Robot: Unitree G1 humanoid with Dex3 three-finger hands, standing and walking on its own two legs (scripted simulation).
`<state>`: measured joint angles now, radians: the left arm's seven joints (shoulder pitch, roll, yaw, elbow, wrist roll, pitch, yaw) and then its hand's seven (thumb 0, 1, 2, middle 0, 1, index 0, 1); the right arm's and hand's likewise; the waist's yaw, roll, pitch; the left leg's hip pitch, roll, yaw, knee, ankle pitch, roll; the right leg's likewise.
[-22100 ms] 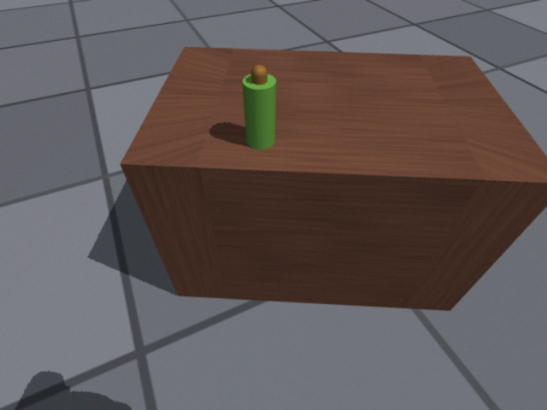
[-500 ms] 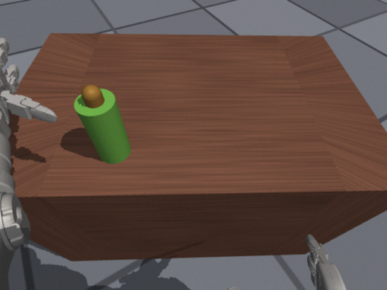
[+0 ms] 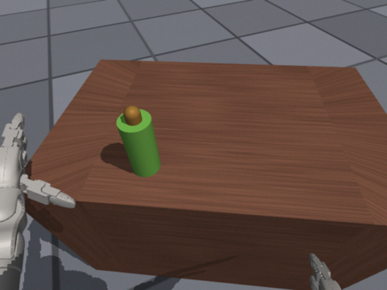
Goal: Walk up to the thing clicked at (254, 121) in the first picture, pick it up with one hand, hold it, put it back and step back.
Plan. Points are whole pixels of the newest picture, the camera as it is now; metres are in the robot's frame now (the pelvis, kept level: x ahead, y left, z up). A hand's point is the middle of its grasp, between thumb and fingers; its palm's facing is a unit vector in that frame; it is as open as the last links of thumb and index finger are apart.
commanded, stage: sink last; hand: left
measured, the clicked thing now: (139, 140) +0.46 +0.17 +0.05
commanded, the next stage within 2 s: home in 0.60 s
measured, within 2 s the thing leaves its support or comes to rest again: neither
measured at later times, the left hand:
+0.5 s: hand (41, 265) +0.15 +0.22 +0.14, palm faces +0.34 -0.85 -0.41, open 17.4 cm
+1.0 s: hand (71, 284) +0.15 +0.21 +0.05, palm faces +0.26 -0.91 -0.31, open 17.5 cm
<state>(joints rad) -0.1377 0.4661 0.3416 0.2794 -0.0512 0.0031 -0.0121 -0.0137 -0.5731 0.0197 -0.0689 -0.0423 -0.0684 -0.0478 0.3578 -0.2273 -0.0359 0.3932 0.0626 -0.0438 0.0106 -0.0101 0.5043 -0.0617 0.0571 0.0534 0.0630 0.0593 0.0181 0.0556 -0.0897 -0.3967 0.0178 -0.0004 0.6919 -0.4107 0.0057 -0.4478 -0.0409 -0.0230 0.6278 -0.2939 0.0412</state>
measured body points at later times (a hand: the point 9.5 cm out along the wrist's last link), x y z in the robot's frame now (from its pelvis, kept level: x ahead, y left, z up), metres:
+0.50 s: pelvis -0.02 -0.02 +0.00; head -0.02 -0.05 +0.45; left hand +0.13 +0.26 +0.16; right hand +0.15 -0.26 -0.07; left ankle -0.04 +0.11 -0.72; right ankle +0.01 -0.15 -0.72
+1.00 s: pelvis -0.03 -0.02 +0.01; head -0.02 -0.03 +0.46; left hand +0.13 +0.26 +0.07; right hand +0.15 -0.23 -0.07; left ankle -0.04 +0.11 -0.72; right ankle +0.01 -0.15 -0.72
